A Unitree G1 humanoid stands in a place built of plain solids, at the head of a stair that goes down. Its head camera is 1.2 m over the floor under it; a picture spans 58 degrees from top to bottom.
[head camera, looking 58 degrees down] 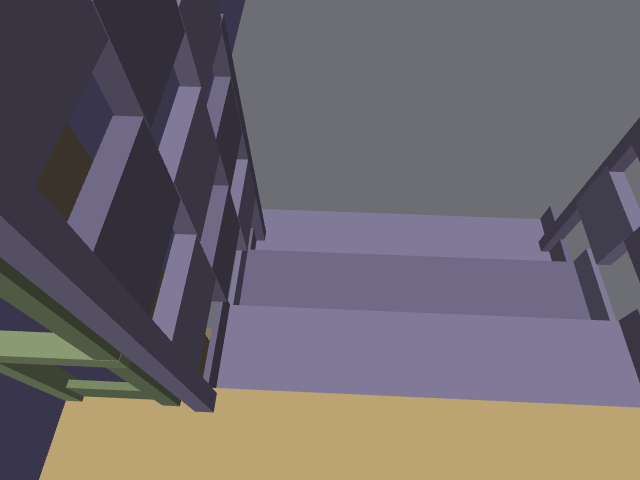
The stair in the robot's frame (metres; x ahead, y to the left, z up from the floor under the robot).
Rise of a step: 0.14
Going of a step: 0.30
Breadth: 1.32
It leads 3 degrees to the right of straight ahead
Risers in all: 4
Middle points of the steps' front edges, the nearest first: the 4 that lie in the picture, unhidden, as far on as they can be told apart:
0.25 -0.33 0.00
0.55 -0.34 -0.14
0.85 -0.35 -0.28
1.15 -0.37 -0.42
